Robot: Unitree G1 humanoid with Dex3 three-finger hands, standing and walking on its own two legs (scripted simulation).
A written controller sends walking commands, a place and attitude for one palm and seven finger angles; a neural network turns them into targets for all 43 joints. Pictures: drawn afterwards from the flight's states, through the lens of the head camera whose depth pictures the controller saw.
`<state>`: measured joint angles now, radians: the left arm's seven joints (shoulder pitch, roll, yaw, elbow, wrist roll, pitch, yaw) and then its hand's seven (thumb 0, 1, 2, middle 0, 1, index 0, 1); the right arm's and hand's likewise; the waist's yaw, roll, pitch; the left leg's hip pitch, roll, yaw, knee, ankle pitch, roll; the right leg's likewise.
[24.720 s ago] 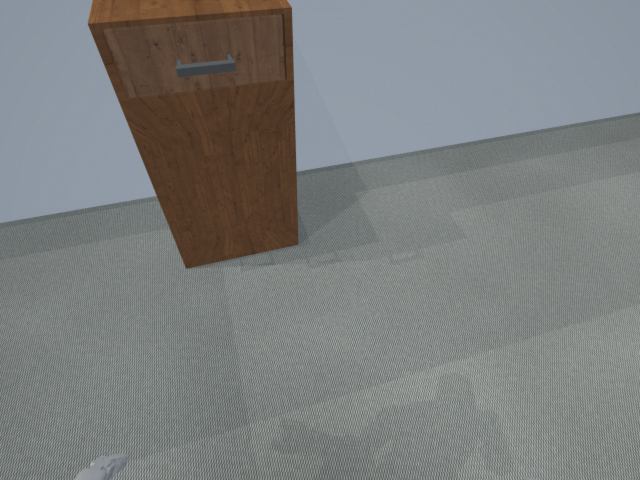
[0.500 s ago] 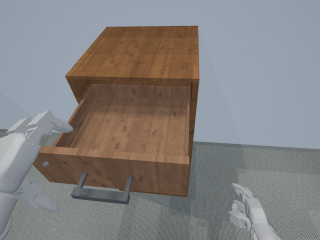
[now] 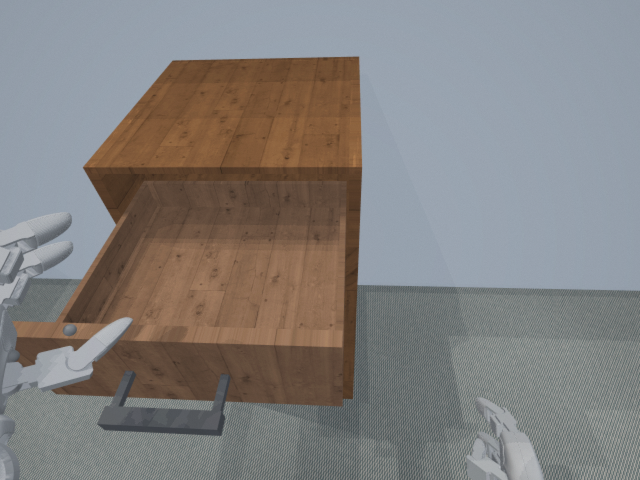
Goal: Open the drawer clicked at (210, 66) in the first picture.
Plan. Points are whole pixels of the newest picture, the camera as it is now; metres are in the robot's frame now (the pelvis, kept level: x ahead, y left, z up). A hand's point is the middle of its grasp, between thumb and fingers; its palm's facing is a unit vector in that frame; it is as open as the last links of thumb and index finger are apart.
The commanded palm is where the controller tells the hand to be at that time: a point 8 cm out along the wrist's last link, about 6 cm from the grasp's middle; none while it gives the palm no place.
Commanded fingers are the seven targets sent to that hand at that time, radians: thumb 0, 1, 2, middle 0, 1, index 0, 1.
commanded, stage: draw the hand back to the body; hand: left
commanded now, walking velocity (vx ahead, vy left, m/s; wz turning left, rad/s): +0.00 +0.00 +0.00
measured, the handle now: (168, 401) +0.20 +0.21 +0.03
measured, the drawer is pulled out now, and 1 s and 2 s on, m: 0.30 0.30 0.30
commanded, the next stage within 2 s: step back with the hand held close in 0.44 s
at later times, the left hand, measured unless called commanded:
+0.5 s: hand (81, 340) +0.18 +0.22 +0.20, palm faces +0.44 -0.80 -0.40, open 7.5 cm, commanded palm +0.12 +0.26 +0.22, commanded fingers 0.00 0.90 0.90 -0.20 -0.30 -0.20 -0.30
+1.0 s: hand (2, 399) +0.13 +0.25 +0.20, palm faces +0.37 -0.75 -0.54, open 7.4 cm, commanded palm +0.06 +0.30 +0.22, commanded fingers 0.00 0.90 0.90 -0.20 -0.30 -0.20 -0.30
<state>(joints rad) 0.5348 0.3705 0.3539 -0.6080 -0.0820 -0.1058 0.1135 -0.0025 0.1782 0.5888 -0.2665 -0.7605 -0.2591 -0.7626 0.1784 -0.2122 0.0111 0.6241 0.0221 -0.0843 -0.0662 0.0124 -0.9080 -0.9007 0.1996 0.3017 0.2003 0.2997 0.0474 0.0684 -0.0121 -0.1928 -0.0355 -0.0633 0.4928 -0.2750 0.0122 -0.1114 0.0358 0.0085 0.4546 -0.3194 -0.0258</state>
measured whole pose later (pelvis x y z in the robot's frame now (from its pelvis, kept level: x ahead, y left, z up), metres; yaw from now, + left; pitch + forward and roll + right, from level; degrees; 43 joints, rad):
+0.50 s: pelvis +0.00 -0.02 +0.00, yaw +1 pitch -2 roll +0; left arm 0.51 0.35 0.34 -0.56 -0.09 -0.10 0.11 0.01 0.86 0.88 -0.22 -0.32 -0.21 -0.32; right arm 0.16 -0.21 0.01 0.61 0.02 -0.07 -0.08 0.01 -0.91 -0.90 0.20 0.30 0.20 0.30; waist 0.06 0.07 -0.01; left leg -0.17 -0.02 -0.09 0.48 -0.27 -0.01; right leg -0.09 0.06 -0.02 0.44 -0.32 -0.05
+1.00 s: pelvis -0.05 +0.01 +0.00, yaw +3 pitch +2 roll -1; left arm 0.63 0.48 0.47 -0.73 -0.07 -0.18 0.12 0.01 0.89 0.90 -0.22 -0.30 -0.21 -0.30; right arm 0.17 -0.21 -0.02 0.54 0.03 0.00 -0.07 0.01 -0.91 -0.90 0.20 0.30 0.20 0.30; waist 0.01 0.00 0.01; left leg -0.37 -0.04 -0.04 0.52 -0.19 0.03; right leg -0.29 0.01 -0.04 0.51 -0.26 -0.01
